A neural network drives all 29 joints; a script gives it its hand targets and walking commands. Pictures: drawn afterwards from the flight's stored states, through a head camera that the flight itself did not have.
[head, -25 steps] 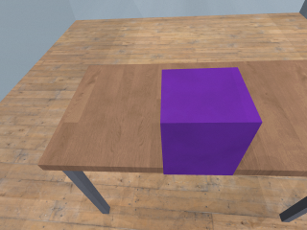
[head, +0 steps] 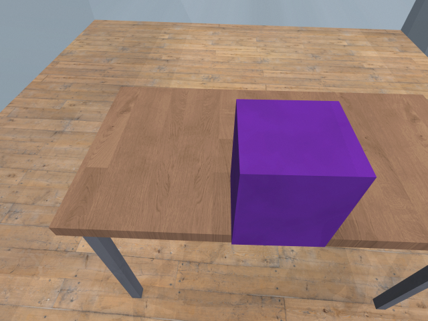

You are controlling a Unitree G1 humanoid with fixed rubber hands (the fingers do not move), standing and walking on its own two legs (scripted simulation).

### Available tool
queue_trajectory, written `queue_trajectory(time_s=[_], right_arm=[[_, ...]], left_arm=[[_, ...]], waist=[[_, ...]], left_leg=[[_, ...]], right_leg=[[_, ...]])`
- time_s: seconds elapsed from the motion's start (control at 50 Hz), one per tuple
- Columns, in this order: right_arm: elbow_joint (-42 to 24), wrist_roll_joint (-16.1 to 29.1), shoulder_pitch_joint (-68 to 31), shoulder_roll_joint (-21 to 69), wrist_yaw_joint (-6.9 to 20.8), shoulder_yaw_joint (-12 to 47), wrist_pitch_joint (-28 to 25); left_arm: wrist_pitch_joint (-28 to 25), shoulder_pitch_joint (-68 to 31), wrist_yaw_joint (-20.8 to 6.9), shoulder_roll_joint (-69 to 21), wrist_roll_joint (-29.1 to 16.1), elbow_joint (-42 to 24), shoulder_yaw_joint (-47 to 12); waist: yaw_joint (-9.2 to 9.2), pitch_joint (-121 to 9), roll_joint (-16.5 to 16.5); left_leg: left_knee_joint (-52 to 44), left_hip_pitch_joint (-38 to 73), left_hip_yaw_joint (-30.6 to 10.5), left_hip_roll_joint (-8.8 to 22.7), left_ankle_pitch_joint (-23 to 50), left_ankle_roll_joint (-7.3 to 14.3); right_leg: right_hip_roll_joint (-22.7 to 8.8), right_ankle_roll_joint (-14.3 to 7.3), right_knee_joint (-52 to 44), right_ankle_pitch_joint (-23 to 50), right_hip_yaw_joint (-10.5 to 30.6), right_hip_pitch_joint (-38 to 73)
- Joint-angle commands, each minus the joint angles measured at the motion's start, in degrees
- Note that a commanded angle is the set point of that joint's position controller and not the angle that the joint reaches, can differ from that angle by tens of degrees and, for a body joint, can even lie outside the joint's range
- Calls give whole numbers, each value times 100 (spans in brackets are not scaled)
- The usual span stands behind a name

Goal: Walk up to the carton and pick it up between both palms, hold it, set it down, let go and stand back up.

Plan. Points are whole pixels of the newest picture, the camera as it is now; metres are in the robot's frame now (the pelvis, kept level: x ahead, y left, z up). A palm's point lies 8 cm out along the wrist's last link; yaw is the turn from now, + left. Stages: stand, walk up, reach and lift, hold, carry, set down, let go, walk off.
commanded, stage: walk up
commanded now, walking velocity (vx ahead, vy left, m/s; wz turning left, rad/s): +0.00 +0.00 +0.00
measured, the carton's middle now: (282, 176) +0.40 -0.14 +0.04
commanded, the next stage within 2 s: none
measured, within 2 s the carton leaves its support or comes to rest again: neither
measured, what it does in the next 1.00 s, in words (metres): lifts its right foot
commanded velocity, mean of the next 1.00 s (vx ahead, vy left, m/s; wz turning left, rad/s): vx -0.03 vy -0.07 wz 0.00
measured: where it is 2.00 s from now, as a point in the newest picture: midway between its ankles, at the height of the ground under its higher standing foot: outside the picture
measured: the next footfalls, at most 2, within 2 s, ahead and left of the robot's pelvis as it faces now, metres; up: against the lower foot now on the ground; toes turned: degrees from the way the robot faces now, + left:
right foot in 1.06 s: +0.01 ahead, -0.23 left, +0.00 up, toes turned -3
left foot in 1.44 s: -0.03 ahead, -0.03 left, +0.00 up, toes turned +1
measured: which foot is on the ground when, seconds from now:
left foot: down 0.00-1.00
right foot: down 0.00-0.72, up 0.74-1.00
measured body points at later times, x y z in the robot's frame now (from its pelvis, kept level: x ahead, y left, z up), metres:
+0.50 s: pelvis +0.01 +0.01 +0.00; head +0.02 +0.02 +0.45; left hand -0.03 +0.21 -0.17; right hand -0.02 -0.19 -0.17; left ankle +0.00 +0.12 -0.75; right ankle -0.02 -0.10 -0.75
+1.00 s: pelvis -0.03 -0.06 -0.01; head +0.00 -0.04 +0.43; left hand +0.05 +0.20 -0.17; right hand -0.07 -0.32 -0.15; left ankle +0.00 +0.12 -0.75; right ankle -0.03 -0.22 -0.71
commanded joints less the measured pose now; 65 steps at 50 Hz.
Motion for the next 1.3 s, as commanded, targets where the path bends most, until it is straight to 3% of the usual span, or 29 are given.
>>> queue_trajectory(time_s=[0.0,0.14,0.66,0.68,0.7,0.72,0.74,0.76,0.78,0.8,0.82,0.84,0.88,0.96,0.98,1.0,1.02,1.04,1.06,1.08,1.1,1.12,1.14,1.16,1.18,1.22,1.28], right_arm=[[-34,-7,501,-510,-30,-66,-55],[34,0,531,-400,-28,-85,-63],[37,7,511,-338,-41,-156,-48],[-271,-176,995,-1507,-277,-551,-9],[-37,-117,1550,-1753,-407,-585,45],[-48,-47,1750,-1794,-469,-622,57],[-184,-33,1581,-1755,-472,-694,83],[-295,-80,1287,-1630,-474,-719,141],[-432,-169,913,-1458,-452,-706,175],[-568,-202,552,-1327,-410,-678,198],[-617,-269,388,-1087,-299,-611,226],[-757,-230,32,-1016,-246,-593,246],[-859,-238,-194,-1014,-204,-563,164],[-914,-298,-39,-1670,-167,-751,106],[-913,-289,24,-1803,-160,-802,155],[-947,-243,-69,-1843,-162,-825,212],[-938,-266,38,-1721,-160,-809,234],[-948,-320,339,-1345,-125,-726,250],[-575,-82,1111,-524,-120,-538,319],[-845,-25,832,-762,-135,-557,438],[-993,36,73,-1109,-36,-620,482],[-880,26,6,-884,74,-583,466],[-650,11,504,-605,151,-520,445],[-508,-55,727,-641,173,-507,441],[-412,-123,738,-716,155,-506,432],[-413,-83,580,-856,111,-525,385],[-509,16,89,-756,18,-443,343]], left_arm=[[-19,502,28,380,-2,1,29],[-4,590,41,352,49,6,18],[-23,741,100,239,48,45,0],[244,37,92,1698,19,-246,512],[393,247,56,1360,99,-377,496],[504,384,20,1058,158,-413,486],[572,162,-23,783,192,-553,448],[586,-245,-75,531,240,-751,411],[586,-493,-111,512,248,-908,441],[582,-551,-131,616,241,-1040,488],[519,-349,-195,569,303,-1052,449],[505,-203,-224,616,323,-1088,474],[494,-221,-224,703,237,-1194,464],[550,-98,-77,793,71,-1244,417],[540,27,-62,875,58,-1235,436],[496,403,-57,891,62,-1108,453],[412,791,-44,1024,85,-935,502],[301,896,-56,1347,160,-923,543],[85,788,-110,1723,116,-1190,478],[52,504,-101,2010,230,-1154,543],[47,-49,-187,1416,278,-1271,398],[13,-539,-153,1025,204,-1397,220],[-3,-1017,-97,1048,191,-1533,215],[-60,-1028,-67,1024,99,-1549,215],[-115,-682,-86,887,38,-1436,185],[-203,-187,-76,677,57,-1218,82],[-214,130,30,633,101,-1030,49]], waist=[[12,417,-62],[85,453,12],[61,418,-59],[-613,989,-1010],[-480,447,31],[-394,-106,182],[-436,-341,68],[-454,-277,234],[-395,-4,626],[-271,124,1068],[-116,-122,1253],[-10,-10,1582],[70,72,1740],[-131,34,1854],[-127,21,1849],[62,-34,1602],[194,-171,956],[199,-220,-704],[152,-332,-1702],[167,-248,-2309],[132,598,-1545],[-133,821,-1060],[-455,549,-1447],[-470,337,-1611],[-331,175,-1422],[-267,-36,-1143],[-47,-38,-952]], left_leg=[[-457,-131,-519,510,677,121],[-471,-102,-510,456,530,195],[-372,58,-502,414,891,269],[248,745,-1704,1959,4171,586],[387,1183,-2697,3033,6841,1142],[413,904,-2691,3492,7049,1656],[238,386,-2143,3241,6106,1717],[87,-119,-1741,2756,4498,1519],[-15,-642,-1490,2330,3313,1234],[-52,-906,-1292,2032,2708,1033],[-542,-907,-1148,1634,-324,771],[-748,-1069,-1042,1457,-991,634],[-628,-1052,-992,1387,-597,631],[-387,-1054,-1081,1574,287,680],[-236,-1142,-1149,1619,431,643],[127,-1380,-1065,1520,475,503],[836,-1670,-859,1232,211,301],[2156,-2332,-161,562,-1188,33],[2770,-2590,14,-371,-2335,-184],[3150,-1897,-699,209,-2041,46],[3257,-1645,-796,194,-1640,129],[3096,-1756,-808,144,-1262,199],[3105,-1813,-635,81,-994,192],[3054,-1543,-517,121,-747,189],[3018,-1238,-446,97,-729,169],[2694,-1085,-367,36,-852,104],[1730,-1012,-317,-14,-1204,61]], right_leg=[[-547,-52,-460,517,526,-375],[-602,-67,-336,512,499,-474],[-660,-1,-204,691,456,-475],[-314,452,1789,266,-287,-2205],[-97,533,3208,-2435,-325,-2727],[-316,522,4405,-2539,78,-2527],[-271,538,5078,-2426,355,-2304],[-260,473,5534,-2012,658,-2344],[-238,438,5659,-1600,940,-2367],[-226,448,5610,-1299,1078,-2403],[-293,420,5269,-593,792,-2470],[-119,503,5252,-379,505,-2483],[-303,583,3956,-386,429,-2265],[-308,610,1930,-1346,21,-1266],[-284,560,1402,-1043,-106,-926],[-227,501,663,-328,-256,-312],[-146,498,202,-79,-178,286],[-917,442,-535,-242,763,613],[-2599,149,-1097,20,2818,-31],[-2881,-598,-1517,-1749,3585,-1474],[-2100,-339,-1891,-2353,2986,-2115],[-1503,88,-1464,-1397,1814,-1734],[-1219,164,-1114,-262,1135,-1235],[-1131,71,-960,434,882,-1067],[-1092,-21,-839,1078,894,-957],[-1197,-254,-639,1955,891,-510],[-1399,-632,-458,2130,1122,-52]])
